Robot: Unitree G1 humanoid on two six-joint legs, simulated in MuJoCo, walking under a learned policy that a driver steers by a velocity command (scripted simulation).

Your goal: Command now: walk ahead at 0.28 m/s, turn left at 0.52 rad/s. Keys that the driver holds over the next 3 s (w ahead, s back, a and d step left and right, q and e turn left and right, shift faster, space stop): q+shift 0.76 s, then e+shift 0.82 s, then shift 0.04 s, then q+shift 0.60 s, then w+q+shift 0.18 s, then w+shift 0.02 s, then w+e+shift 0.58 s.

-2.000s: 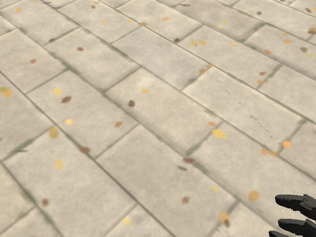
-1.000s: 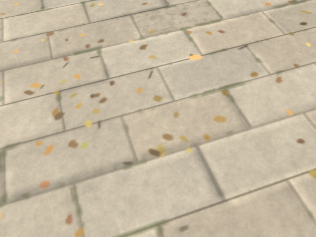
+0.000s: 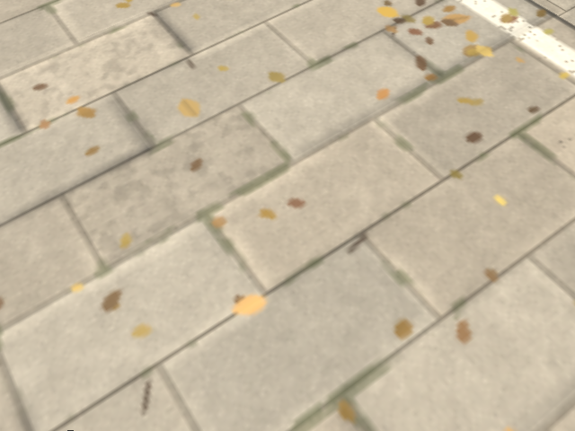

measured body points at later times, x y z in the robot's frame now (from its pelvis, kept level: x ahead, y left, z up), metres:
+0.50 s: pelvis +0.14 -0.06 +0.01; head +0.18 -0.04 +0.45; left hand +0.17 +0.26 -0.09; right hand +0.40 -0.26 -0.09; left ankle +0.11 +0.09 -0.68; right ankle +0.23 -0.14 -0.74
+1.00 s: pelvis +0.16 -0.01 +0.00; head +0.17 +0.01 +0.45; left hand +0.05 +0.28 -0.12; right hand +0.48 -0.04 -0.07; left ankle +0.09 +0.07 -0.74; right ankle +0.27 -0.09 -0.72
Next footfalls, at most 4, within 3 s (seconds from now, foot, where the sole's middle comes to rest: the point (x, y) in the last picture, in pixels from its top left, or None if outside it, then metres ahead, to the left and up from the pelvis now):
0.16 right None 0.27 -0.13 -0.77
0.64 left None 0.12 0.09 -0.77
1.04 right None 0.29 -0.07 -0.77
1.36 left None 0.16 0.13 -0.77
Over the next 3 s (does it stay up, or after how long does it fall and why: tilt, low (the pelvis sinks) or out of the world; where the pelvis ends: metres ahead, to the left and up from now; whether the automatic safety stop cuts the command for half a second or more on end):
stays up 0.56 0.15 0.00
